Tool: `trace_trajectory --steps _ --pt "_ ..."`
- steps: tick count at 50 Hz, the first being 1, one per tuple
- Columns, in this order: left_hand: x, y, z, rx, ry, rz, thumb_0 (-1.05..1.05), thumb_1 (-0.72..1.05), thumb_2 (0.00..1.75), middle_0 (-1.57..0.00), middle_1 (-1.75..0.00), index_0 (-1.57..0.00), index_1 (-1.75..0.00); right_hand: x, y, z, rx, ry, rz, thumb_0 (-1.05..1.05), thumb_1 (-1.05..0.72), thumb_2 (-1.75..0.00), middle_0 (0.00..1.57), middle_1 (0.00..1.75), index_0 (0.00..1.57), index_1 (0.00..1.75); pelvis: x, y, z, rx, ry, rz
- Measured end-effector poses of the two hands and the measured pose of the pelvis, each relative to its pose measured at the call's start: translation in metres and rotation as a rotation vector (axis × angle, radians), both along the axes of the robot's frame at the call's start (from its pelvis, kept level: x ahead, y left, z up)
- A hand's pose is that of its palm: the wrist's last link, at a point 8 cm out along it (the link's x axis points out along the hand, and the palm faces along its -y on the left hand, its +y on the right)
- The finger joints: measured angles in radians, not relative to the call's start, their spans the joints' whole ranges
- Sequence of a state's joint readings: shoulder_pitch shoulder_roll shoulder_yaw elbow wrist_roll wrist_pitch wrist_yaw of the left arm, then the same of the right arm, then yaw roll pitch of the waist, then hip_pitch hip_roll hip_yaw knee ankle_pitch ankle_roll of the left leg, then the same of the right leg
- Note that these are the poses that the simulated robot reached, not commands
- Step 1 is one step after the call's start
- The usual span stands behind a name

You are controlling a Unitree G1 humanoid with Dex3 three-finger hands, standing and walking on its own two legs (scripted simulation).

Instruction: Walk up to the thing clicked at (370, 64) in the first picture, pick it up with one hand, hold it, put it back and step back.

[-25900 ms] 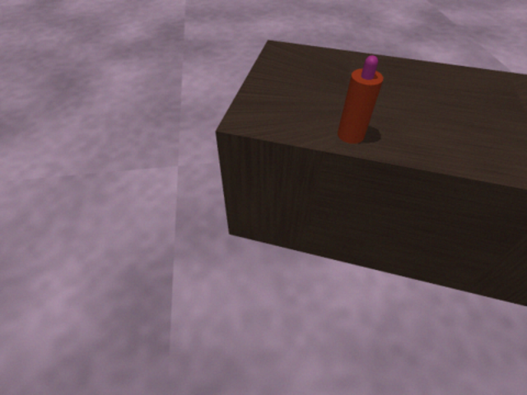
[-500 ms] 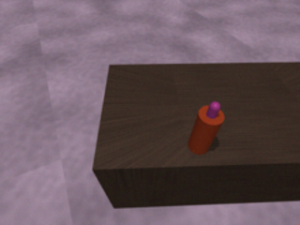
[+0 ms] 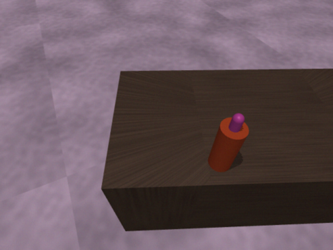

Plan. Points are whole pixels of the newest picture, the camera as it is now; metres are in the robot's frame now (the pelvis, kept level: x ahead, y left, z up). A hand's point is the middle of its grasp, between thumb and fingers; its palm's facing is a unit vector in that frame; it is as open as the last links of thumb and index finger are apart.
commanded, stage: stand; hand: right
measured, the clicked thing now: (228, 142) +0.43 -0.19 -0.06
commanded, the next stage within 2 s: step back in 0.68 s
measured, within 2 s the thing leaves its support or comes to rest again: neither
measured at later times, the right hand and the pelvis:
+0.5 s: hand out of the picture +0.07 -0.25 -0.16, palm faces -0.01 +0.94 -0.34, open 7.4 cm; pelvis +0.00 +0.00 +0.00, yaw +0 degrees
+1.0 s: hand out of the picture +0.06 -0.29 -0.18, palm faces +0.01 +0.93 -0.36, open 7.4 cm; pelvis -0.05 -0.02 -0.03, yaw -1 degrees
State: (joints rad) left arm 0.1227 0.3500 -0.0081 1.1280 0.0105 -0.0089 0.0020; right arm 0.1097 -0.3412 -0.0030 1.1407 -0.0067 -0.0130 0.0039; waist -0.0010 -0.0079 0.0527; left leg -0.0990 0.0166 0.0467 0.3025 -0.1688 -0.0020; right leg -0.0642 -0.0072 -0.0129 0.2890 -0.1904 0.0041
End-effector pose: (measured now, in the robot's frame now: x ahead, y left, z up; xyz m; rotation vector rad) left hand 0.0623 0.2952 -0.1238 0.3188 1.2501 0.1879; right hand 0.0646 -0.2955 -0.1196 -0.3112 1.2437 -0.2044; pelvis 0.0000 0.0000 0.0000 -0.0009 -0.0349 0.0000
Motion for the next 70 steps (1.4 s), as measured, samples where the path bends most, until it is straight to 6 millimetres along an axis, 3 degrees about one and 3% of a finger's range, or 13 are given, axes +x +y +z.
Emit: trace_trajectory --steps 35,46,54,58,63,70 --pt "0.000 0.002 0.000 0.001 -0.005 0.003 0.00 0.90 0.89 -0.21 -0.30 -0.20 -0.30 -0.001 0.000 -0.001 0.003 -0.002 -0.005 0.00 -0.90 -0.90 0.21 0.30 0.21 0.30 -0.001 0.000 -0.001 0.000 0.000 -0.004" --pt "-0.008 0.014 -0.007 0.056 -0.024 0.000 0.00 0.90 0.89 -0.21 -0.30 -0.20 -0.30 -0.009 -0.023 -0.009 -0.030 -0.017 -0.009 0.00 -0.90 -0.90 0.21 0.30 0.21 0.30 -0.040 -0.007 -0.017 0.013 -0.001 -0.010" --pt "-0.054 -0.003 -0.003 0.093 -0.010 0.002 0.00 0.90 0.89 -0.21 -0.30 -0.20 -0.30 -0.010 -0.044 -0.027 -0.017 -0.080 0.004 0.00 -0.90 -0.90 0.21 0.30 0.20 0.30 -0.067 -0.025 -0.029 0.021 -0.019 -0.008" --pt "-0.075 -0.009 0.005 0.095 0.012 0.009 0.00 0.90 0.89 -0.21 -0.30 -0.20 -0.30 -0.026 -0.040 -0.025 0.003 -0.068 0.018 0.00 -0.90 -0.90 0.21 0.30 0.20 0.30 -0.082 -0.026 -0.021 0.030 0.003 -0.006" --pt "-0.078 -0.008 0.008 0.092 -0.061 0.022 0.00 0.90 0.89 -0.21 -0.30 -0.21 -0.30 -0.065 -0.038 -0.030 -0.023 0.025 0.062 0.00 -0.90 -0.90 0.21 0.30 0.20 0.30 -0.102 -0.021 -0.021 0.017 0.028 0.032" --pt "-0.103 0.012 -0.007 0.066 -0.151 0.041 0.00 0.90 0.89 -0.21 -0.30 -0.21 -0.30 -0.107 -0.020 -0.030 -0.066 0.062 0.119 0.00 -0.90 -0.90 0.21 0.30 0.20 0.30 -0.143 -0.003 -0.032 0.001 0.007 0.087"
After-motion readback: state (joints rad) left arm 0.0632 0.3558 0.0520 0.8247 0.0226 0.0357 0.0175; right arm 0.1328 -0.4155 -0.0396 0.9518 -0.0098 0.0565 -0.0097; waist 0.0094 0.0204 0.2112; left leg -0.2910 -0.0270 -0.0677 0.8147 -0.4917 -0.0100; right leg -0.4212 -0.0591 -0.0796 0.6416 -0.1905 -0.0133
